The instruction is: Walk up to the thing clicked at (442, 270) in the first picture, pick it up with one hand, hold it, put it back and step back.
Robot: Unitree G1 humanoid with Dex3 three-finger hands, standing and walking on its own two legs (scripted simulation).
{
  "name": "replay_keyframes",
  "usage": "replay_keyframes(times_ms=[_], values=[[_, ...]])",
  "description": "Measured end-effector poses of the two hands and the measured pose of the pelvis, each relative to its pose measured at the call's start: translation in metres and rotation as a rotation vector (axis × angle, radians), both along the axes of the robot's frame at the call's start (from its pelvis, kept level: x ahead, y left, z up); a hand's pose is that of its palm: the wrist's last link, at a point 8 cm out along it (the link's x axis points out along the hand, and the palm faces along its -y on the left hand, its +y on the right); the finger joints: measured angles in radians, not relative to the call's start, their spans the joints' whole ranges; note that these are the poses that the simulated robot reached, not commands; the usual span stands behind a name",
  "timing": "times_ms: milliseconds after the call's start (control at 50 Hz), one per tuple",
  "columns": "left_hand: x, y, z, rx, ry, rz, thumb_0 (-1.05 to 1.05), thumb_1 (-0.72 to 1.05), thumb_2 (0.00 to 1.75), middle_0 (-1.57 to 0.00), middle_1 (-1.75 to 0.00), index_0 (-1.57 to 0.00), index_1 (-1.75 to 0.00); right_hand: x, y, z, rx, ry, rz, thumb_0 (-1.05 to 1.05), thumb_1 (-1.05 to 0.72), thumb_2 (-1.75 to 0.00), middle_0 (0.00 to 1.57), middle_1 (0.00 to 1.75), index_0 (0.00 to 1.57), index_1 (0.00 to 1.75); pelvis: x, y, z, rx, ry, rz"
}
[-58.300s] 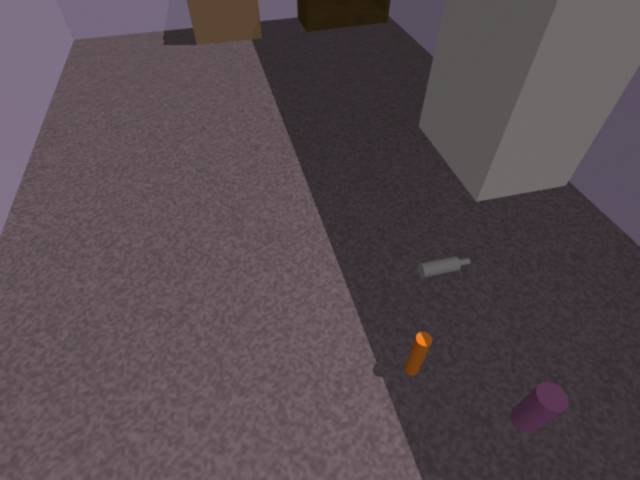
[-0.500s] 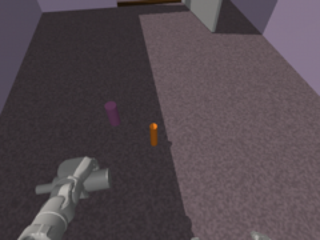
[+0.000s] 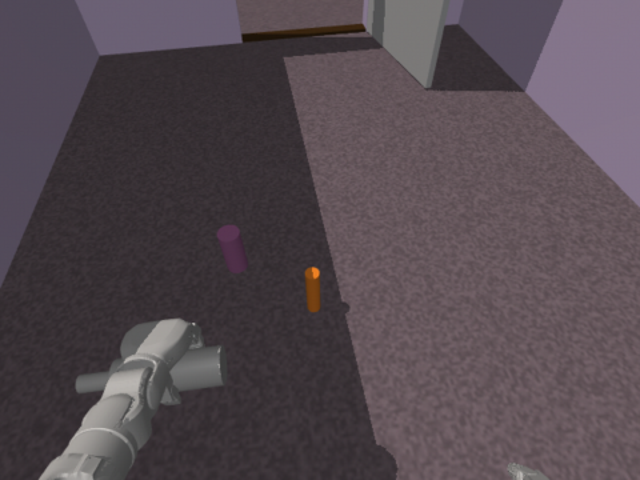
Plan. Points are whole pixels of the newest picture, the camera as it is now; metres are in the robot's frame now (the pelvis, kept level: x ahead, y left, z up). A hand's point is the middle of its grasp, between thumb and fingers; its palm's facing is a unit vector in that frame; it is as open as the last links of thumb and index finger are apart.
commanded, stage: hold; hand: left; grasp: from above
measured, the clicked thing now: (153, 374) +0.31 +0.25 -0.10
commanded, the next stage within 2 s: crouch in 1.38 s
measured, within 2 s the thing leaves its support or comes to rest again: neither
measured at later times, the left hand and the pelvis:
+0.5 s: hand (166, 386) +0.27 +0.21 -0.05, palm faces -0.47 -0.06 -0.88, open 8.8 cm; pelvis -0.02 -0.01 +0.01, yaw +0 degrees
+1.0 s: hand (159, 386) +0.27 +0.21 -0.04, palm faces -0.48 -0.05 -0.88, open 8.8 cm; pelvis -0.02 +0.00 +0.01, yaw +0 degrees
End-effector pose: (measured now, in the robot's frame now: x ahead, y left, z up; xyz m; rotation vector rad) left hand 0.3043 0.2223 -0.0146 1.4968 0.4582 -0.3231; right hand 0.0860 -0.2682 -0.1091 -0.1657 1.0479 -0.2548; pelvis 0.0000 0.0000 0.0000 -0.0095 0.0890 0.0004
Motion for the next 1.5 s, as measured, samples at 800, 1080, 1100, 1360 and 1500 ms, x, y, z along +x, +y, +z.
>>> replay_keyframes(times_ms=[800,1080,1100,1360,1500], values=[[-0.03,-0.008,0.03,-0.006,-0.013,-0.023,0.0,0.18,0.39,-0.84,-0.34,-0.83,-0.34,0.021,0.007,0.014,0.021,-0.107,0.052,0.01,-0.9,-0.89,0.2,0.3,0.2,0.3,-0.02,-0.005,0.009,0.009,-0.078,0.003],[-0.031,-0.005,0.034,-0.011,-0.003,-0.032,0.0,0.17,0.41,-0.83,-0.37,-0.83,-0.37,0.026,0.013,0.018,0.025,-0.119,0.062,0.01,-0.9,-0.89,0.2,0.3,0.2,0.3,-0.021,-0.003,0.01,0.009,-0.088,0.002],[-0.032,-0.004,0.034,-0.01,-0.004,-0.033,0.0,0.17,0.41,-0.83,-0.37,-0.83,-0.37,0.026,0.013,0.018,0.024,-0.119,0.062,0.01,-0.9,-0.89,0.2,0.3,0.2,0.3,-0.021,-0.003,0.01,0.009,-0.088,0.002],[-0.032,-0.003,0.033,-0.007,-0.004,-0.018,0.0,0.16,0.42,-0.82,-0.38,-0.82,-0.38,0.018,0.011,0.016,0.025,-0.1,0.055,0.01,-0.9,-0.89,0.2,0.3,0.2,0.3,-0.021,-0.004,0.011,0.009,-0.09,0.003],[-0.033,-0.005,0.033,-0.006,-0.005,-0.027,0.0,0.16,0.42,-0.83,-0.38,-0.82,-0.38,0.015,0.008,0.015,0.02,-0.095,0.052,0.01,-0.9,-0.89,0.2,0.3,0.2,0.3,-0.022,-0.005,0.011,0.01,-0.091,0.004]])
